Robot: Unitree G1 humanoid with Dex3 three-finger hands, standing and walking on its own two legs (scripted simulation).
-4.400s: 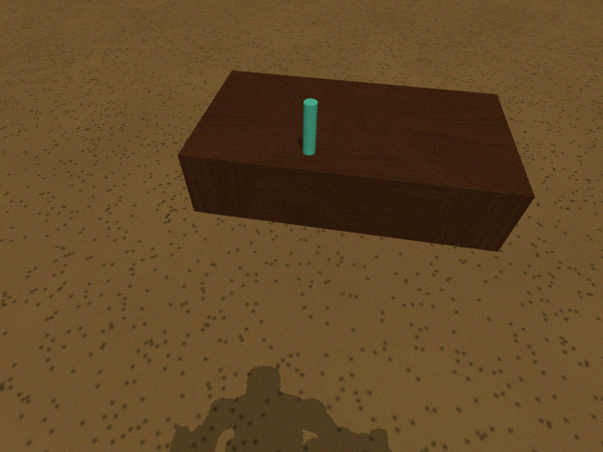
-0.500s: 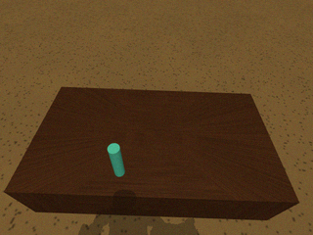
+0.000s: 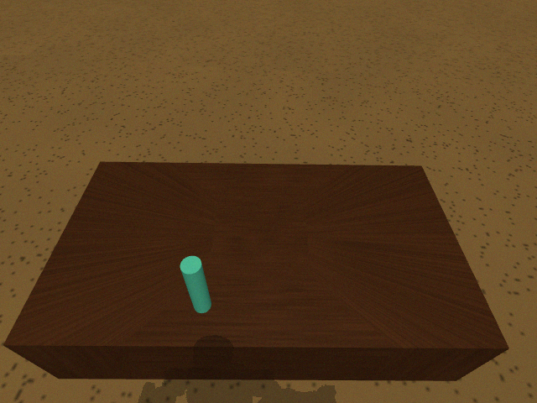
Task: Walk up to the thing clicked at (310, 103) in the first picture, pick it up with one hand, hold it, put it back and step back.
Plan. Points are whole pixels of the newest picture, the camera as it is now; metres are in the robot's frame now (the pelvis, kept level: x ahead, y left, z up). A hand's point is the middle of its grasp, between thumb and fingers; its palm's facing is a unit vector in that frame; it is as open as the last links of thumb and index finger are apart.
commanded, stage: walk up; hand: left
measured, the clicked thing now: (197, 286) +0.48 +0.20 -0.34
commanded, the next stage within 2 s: stand in 0.50 s
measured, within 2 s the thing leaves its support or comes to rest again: neither
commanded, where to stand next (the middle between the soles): +0.06 +0.00 m, yaw -2 degrees
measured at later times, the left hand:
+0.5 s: hand out of the picture +0.08 +0.25 -0.16, palm faces +0.01 -0.95 -0.32, open 7.4 cm
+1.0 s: hand out of the picture +0.10 +0.26 -0.15, palm faces +0.00 -0.94 -0.34, open 7.4 cm
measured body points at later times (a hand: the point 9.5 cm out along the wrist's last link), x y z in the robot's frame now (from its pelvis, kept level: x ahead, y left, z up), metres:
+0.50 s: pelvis +0.01 +0.00 +0.00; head +0.02 +0.00 +0.45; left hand +0.08 +0.30 -0.13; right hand +0.08 -0.30 -0.14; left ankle +0.01 +0.14 -0.75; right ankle +0.04 -0.13 -0.75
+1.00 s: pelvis +0.03 +0.00 +0.00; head +0.03 +0.00 +0.45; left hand +0.10 +0.30 -0.13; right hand +0.11 -0.30 -0.13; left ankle +0.01 +0.14 -0.75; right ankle +0.04 -0.13 -0.75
